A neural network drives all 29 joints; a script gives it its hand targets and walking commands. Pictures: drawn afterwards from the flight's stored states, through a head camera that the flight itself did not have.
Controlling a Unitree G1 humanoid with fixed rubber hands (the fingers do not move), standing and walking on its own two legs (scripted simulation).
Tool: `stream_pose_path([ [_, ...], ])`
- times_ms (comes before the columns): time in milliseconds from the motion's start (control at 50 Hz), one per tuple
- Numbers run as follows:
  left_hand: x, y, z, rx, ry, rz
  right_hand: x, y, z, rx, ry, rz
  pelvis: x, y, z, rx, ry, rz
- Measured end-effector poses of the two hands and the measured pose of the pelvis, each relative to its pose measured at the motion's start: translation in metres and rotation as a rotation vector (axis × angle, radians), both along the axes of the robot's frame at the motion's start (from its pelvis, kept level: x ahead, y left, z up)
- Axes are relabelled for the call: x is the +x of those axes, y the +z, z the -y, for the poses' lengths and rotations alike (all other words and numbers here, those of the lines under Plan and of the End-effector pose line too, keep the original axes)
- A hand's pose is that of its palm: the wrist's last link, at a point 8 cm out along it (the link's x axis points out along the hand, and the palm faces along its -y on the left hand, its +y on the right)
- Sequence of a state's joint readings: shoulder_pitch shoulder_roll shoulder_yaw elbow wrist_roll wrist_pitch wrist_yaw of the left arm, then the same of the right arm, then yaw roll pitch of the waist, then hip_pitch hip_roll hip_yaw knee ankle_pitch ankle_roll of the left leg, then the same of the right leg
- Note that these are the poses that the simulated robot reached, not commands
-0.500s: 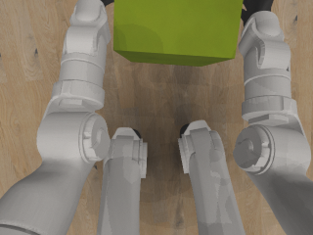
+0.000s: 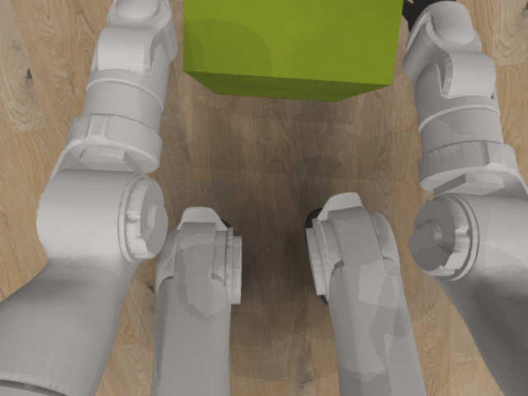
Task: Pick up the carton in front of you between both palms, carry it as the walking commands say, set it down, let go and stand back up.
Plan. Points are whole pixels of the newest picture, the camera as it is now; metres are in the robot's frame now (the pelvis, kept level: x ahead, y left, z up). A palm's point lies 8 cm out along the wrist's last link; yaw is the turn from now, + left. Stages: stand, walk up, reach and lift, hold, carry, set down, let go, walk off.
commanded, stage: set down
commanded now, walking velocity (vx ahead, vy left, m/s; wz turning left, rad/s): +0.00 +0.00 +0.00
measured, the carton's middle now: (285, 11) +0.55 -0.04 -0.24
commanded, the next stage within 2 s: none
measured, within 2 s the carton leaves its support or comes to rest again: rests again in 0.08 s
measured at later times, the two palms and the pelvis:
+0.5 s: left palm out of the picture +0.56 +0.11 -0.18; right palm (426, 20) +0.51 -0.20 -0.18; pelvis -0.01 +0.00 -0.01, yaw -1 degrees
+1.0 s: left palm (125, 1) +0.56 +0.15 -0.21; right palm (439, 19) +0.52 -0.23 -0.20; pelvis -0.01 +0.00 -0.02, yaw -1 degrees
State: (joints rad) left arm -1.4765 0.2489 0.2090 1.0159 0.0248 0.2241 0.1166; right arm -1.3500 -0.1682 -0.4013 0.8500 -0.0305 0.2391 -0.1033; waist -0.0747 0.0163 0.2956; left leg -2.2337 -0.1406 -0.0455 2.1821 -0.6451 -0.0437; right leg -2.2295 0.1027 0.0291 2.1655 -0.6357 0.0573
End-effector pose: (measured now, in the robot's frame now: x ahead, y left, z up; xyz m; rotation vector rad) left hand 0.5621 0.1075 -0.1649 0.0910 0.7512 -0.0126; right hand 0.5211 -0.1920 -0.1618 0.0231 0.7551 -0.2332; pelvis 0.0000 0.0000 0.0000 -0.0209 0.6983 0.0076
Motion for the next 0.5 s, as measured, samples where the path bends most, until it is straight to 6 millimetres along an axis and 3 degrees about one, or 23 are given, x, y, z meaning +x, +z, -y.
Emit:
stream_pose_path([
  [160, -0.006, -0.010, 0.000, -0.002, -0.015, -0.010, -0.009, -0.012, 0.001, 0.002, 0.011, -0.018, -0.006, -0.005, -0.003, -0.005, 0.002, 0.055],
  [500, -0.004, -0.014, -0.004, -0.041, -0.045, 0.006, -0.009, -0.016, 0.005, 0.039, 0.046, 0.011, -0.015, -0.014, -0.005, -0.013, -0.001, 0.130],
])
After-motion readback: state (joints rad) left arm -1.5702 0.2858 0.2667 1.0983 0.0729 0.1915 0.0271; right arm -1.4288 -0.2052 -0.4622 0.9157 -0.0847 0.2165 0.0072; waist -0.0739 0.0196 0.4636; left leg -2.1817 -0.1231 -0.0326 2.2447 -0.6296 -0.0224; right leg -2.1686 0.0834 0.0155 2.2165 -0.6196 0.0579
